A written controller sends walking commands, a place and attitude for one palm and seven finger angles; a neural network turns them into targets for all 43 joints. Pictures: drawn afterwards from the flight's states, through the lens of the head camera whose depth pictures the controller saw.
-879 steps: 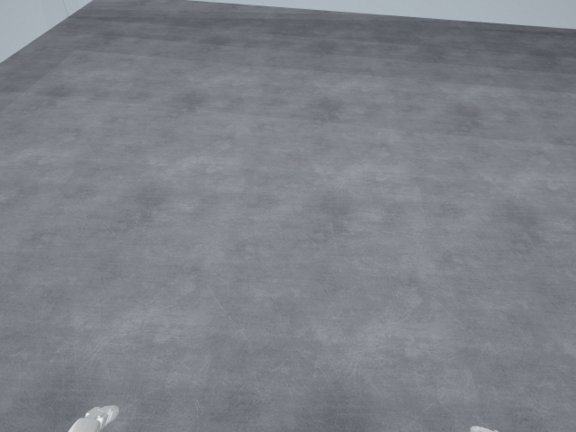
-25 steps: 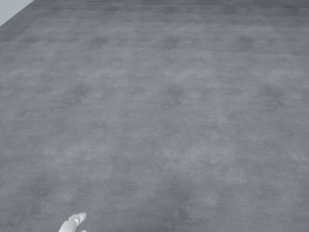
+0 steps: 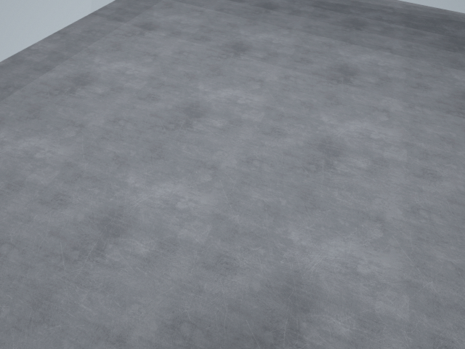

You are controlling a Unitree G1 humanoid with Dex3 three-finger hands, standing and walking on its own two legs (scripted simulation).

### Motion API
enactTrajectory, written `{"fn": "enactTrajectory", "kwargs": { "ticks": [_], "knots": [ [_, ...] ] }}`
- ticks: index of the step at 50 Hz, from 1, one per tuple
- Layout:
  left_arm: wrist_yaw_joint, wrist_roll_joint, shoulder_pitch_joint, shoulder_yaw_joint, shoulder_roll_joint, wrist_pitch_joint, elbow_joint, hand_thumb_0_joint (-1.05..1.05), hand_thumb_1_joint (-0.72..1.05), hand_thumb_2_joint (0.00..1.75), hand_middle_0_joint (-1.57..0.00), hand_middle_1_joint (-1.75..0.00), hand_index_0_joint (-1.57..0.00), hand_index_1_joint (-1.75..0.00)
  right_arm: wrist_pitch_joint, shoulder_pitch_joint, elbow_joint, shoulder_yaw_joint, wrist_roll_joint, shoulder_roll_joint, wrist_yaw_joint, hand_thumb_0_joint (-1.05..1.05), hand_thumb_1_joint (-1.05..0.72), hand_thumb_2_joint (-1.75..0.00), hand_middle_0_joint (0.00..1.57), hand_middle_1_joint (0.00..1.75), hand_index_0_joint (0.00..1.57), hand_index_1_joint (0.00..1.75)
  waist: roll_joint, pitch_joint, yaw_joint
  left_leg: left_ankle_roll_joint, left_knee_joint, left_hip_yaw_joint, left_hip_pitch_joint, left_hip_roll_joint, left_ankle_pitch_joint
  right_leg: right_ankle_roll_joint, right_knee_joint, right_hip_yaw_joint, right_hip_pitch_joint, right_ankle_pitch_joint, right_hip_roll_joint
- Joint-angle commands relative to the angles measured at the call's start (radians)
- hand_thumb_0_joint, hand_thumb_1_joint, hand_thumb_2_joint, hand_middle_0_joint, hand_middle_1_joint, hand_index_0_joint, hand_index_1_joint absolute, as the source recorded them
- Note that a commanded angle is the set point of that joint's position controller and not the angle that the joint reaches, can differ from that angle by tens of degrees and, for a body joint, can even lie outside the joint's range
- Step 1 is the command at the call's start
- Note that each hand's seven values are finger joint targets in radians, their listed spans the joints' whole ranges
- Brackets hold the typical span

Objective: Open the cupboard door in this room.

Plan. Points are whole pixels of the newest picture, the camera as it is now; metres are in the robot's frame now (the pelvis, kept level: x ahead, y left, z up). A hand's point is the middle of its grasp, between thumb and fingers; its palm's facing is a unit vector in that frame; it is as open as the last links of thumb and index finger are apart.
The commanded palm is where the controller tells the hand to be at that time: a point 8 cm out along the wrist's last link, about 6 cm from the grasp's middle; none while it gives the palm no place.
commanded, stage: stand and wait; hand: left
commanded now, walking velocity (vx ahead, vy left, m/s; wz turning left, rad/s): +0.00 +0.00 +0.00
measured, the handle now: out of the picture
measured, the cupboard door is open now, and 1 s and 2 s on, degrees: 0 0 0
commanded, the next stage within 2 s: turn or walk to find it in 0.02 s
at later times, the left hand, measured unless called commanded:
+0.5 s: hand out of the picture +0.05 +0.18 -0.13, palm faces +0.21 -0.93 -0.29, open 7.4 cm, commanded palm none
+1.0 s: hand out of the picture -0.12 +0.20 -0.18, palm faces +0.50 -0.83 -0.25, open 7.4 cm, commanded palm none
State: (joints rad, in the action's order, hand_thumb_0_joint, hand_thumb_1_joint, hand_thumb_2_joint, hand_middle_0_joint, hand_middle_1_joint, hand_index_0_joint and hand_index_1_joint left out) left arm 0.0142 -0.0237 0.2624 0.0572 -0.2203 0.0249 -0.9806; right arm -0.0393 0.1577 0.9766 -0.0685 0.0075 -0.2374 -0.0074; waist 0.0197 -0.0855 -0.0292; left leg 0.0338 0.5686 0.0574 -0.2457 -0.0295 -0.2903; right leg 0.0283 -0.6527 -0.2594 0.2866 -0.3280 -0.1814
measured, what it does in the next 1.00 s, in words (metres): steps on the spot, turning left: right foot, then left foot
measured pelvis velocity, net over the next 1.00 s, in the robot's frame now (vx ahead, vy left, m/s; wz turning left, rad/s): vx -0.05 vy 0.00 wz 0.49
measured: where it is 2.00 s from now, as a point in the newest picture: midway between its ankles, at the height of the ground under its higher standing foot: outside the picture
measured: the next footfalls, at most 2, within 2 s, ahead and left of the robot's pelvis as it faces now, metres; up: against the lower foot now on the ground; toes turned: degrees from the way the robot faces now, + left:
right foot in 0.42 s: +0.04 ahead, -0.13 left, +0.00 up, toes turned +6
left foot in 0.90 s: -0.06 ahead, +0.11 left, +0.00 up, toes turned +32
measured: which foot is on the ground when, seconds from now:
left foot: down 0.00-0.42, up 0.44-0.88, down 0.90-1.00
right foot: down 0.00-0.00, up 0.02-0.40, down 0.42-0.90, up 0.92-1.00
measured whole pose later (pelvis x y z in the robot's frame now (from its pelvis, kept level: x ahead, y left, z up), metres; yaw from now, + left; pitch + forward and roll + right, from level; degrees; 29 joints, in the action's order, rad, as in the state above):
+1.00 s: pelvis -0.05 +0.00 +0.00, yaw +28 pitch -1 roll +0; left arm 0.02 -0.02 0.23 0.07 -0.27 0.07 -0.98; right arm -0.02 0.13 0.94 -0.05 0.01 -0.21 -0.01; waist 0.06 -0.10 -0.03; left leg -0.03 0.61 0.06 -0.27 -0.01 -0.32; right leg 0.07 -1.00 -0.14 0.40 -0.55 -0.14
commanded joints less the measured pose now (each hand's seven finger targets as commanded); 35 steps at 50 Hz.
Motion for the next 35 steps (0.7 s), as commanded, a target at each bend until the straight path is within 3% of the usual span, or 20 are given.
{"fn": "enactTrajectory", "kwargs": {
  "ticks": [1,3,5,6,9,14,17,19,20,21,22,23,24,26,28,35],
  "knots": [
    [0.010,0.007,-0.082,0.011,-0.094,0.010,0.113,0.00,0.90,0.90,-0.20,-0.30,-0.20,-0.30,0.020,0.159,-0.027,-0.041,0.011,-0.236,0.011,0.00,-0.90,-0.90,0.20,0.30,0.20,0.30,-0.205,0.126,0.092,-0.211,-0.248,-0.348,0.160,-0.387,0.508,0.031,-0.372,0.179,0.223,-0.291,0.045],
    [0.005,0.006,-0.100,0.022,-0.097,0.020,0.086,0.00,0.90,0.90,-0.20,-0.30,-0.20,-0.30,0.024,0.058,-0.041,-0.028,0.016,-0.185,0.026,0.00,-0.90,-0.90,0.20,0.30,0.20,0.30,-0.264,0.052,0.063,-0.191,-0.285,-0.321,0.072,-0.283,0.333,0.036,-0.435,0.218,0.254,-0.188,0.045],
    [-0.004,0.007,-0.078,0.024,-0.106,0.016,0.067,0.00,0.90,0.90,-0.20,-0.30,-0.20,-0.30,0.027,0.002,-0.059,-0.013,0.015,-0.157,0.027,0.00,-0.90,-0.90,0.20,0.30,0.20,0.30,-0.227,0.025,0.037,-0.174,-0.270,-0.259,0.050,-0.222,0.374,0.040,-0.449,0.224,0.245,-0.104,0.058],
    [-0.008,0.007,-0.054,0.022,-0.107,0.012,0.059,0.00,0.90,0.90,-0.20,-0.30,-0.20,-0.30,0.031,-0.002,-0.063,-0.013,0.012,-0.157,0.027,0.00,-0.90,-0.90,0.20,0.30,0.20,0.30,-0.191,0.054,0.027,-0.174,-0.257,-0.239,0.084,-0.212,0.402,0.046,-0.447,0.219,0.244,-0.086,0.064],
    [-0.005,0.010,-0.071,0.017,-0.099,0.007,0.070,0.00,0.90,0.90,-0.20,-0.30,-0.20,-0.30,0.034,0.041,-0.061,-0.023,0.010,-0.167,0.025,0.00,-0.90,-0.90,0.20,0.30,0.20,0.30,-0.150,0.116,0.047,-0.187,-0.224,-0.254,0.172,-0.204,0.493,0.059,-0.388,0.225,0.250,-0.087,0.083],
    [0.001,0.016,-0.128,0.012,-0.082,0.002,0.111,0.00,0.90,0.90,-0.20,-0.30,-0.20,-0.30,0.024,0.059,-0.067,-0.037,0.018,-0.173,0.021,0.00,-0.90,-0.90,0.20,0.30,0.20,0.30,-0.175,0.119,0.066,-0.206,-0.196,-0.336,0.140,-0.208,0.503,0.057,-0.207,0.229,0.177,-0.139,0.110],
    [0.003,0.021,-0.077,0.012,-0.084,-0.005,0.106,0.00,0.90,0.90,-0.20,-0.30,-0.20,-0.30,0.017,0.021,-0.084,-0.042,0.020,-0.173,0.017,0.00,-0.90,-0.90,0.20,0.30,0.20,0.30,-0.200,0.133,0.041,-0.189,-0.159,-0.368,0.064,-0.176,0.492,0.047,-0.018,0.211,0.039,-0.084,0.143],
    [0.004,0.019,-0.001,0.019,-0.100,-0.019,0.088,0.00,0.90,0.90,-0.20,-0.30,-0.20,-0.30,0.014,0.000,-0.095,-0.044,0.011,-0.162,0.015,0.00,-0.90,-0.90,0.20,0.30,0.20,0.30,-0.149,0.162,-0.004,-0.134,-0.082,-0.345,-0.040,-0.120,0.375,0.043,0.214,0.196,-0.144,0.111,0.139],
    [0.010,0.009,0.035,0.028,-0.155,-0.031,0.086,0.00,0.90,0.90,-0.20,-0.30,-0.20,-0.30,0.016,0.014,-0.100,-0.040,0.002,-0.114,0.009,0.00,-0.90,-0.90,0.20,0.30,0.20,0.30,-0.013,0.189,-0.017,-0.076,0.019,-0.292,-0.173,-0.045,0.181,0.017,0.324,0.302,-0.297,0.163,0.021],
    [0.019,-0.006,0.052,0.048,-0.254,-0.039,0.091,0.00,0.90,0.90,-0.20,-0.30,-0.20,-0.30,0.016,0.015,-0.125,-0.027,0.000,-0.047,0.004,0.00,-0.90,-0.90,0.20,0.30,0.20,0.30,0.287,0.178,-0.031,0.000,0.257,-0.125,-0.360,0.101,-0.221,-0.086,0.361,0.565,-0.373,0.280,-0.241],
    [0.022,0.003,0.045,0.043,-0.255,-0.033,0.103,0.00,0.90,0.90,-0.20,-0.30,-0.20,-0.30,0.008,-0.018,-0.134,-0.038,0.007,-0.096,0.008,0.00,-0.90,-0.90,0.20,0.30,0.20,0.30,0.230,0.142,-0.037,-0.005,0.449,-0.147,-0.340,0.069,-0.319,-0.171,0.362,0.580,-0.215,0.343,-0.327],
    [0.025,0.004,-0.022,0.045,-0.211,-0.035,0.116,0.00,0.90,0.90,-0.20,-0.30,-0.20,-0.30,-0.003,-0.001,-0.116,-0.045,0.012,-0.101,0.004,0.00,-0.90,-0.90,0.20,0.30,0.20,0.30,0.188,0.107,-0.005,-0.010,0.562,-0.182,-0.324,0.042,-0.257,-0.180,0.382,0.514,-0.120,0.228,-0.277],
    [0.023,0.006,-0.084,0.038,-0.188,-0.032,0.132,0.00,0.90,0.90,-0.20,-0.30,-0.20,-0.30,-0.013,0.016,-0.092,-0.048,0.014,-0.097,-0.001,0.00,-0.90,-0.90,0.20,0.30,0.20,0.30,0.182,0.058,0.021,-0.006,0.632,-0.170,-0.325,0.031,-0.205,-0.160,0.396,0.468,-0.066,0.136,-0.230],
    [0.020,0.009,-0.139,0.021,-0.134,-0.033,0.151,0.00,0.90,0.90,-0.20,-0.30,-0.20,-0.30,-0.019,0.068,-0.055,-0.047,0.017,-0.086,-0.013,0.00,-0.90,-0.90,0.20,0.30,0.20,0.30,0.125,0.037,0.060,0.009,0.682,-0.135,-0.319,0.012,-0.098,-0.115,0.368,0.330,-0.056,0.171,-0.145],
    [0.019,0.008,-0.116,0.016,-0.125,-0.040,0.150,0.00,0.90,0.90,-0.20,-0.30,-0.20,-0.30,-0.021,0.095,-0.042,-0.040,0.017,-0.074,-0.015,0.00,-0.90,-0.90,0.20,0.30,0.20,0.30,0.148,0.056,0.055,0.027,0.688,-0.110,-0.329,0.013,-0.048,-0.104,0.354,0.257,-0.110,0.241,-0.119],
    [0.019,-0.003,0.005,0.030,-0.164,-0.036,0.104,0.00,0.90,0.90,-0.20,-0.30,-0.20,-0.30,-0.017,-0.008,-0.067,-0.021,0.011,-0.059,-0.013,0.00,-0.90,-0.90,0.20,0.30,0.20,0.30,0.152,0.068,-0.007,0.048,0.438,-0.042,-0.288,-0.017,-0.137,-0.151,0.307,0.205,-0.210,0.424,-0.181]
  ]
}}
